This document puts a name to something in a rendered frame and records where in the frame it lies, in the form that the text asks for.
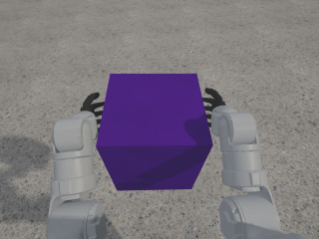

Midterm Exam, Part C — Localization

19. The carton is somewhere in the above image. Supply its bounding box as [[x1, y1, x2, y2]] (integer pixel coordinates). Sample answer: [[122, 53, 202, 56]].
[[96, 74, 213, 191]]

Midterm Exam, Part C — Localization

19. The left robot hand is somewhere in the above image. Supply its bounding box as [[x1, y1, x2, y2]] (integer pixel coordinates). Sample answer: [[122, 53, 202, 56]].
[[80, 92, 105, 132]]

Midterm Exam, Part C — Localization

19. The left robot upper arm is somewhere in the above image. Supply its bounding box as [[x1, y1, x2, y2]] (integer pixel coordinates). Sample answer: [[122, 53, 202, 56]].
[[47, 199, 107, 239]]

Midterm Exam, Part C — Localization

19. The right robot upper arm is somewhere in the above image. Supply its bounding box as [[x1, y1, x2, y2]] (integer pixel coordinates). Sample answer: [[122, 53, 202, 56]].
[[219, 193, 310, 239]]

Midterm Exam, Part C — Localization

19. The right robot forearm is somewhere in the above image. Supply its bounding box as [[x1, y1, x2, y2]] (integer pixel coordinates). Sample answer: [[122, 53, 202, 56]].
[[210, 106, 281, 228]]

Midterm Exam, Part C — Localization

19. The left robot forearm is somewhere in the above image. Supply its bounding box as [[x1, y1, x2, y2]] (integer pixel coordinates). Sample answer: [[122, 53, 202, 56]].
[[46, 111, 99, 239]]

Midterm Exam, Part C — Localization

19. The right robot hand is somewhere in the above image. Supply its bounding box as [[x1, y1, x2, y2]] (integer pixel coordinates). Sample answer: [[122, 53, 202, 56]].
[[202, 88, 225, 127]]

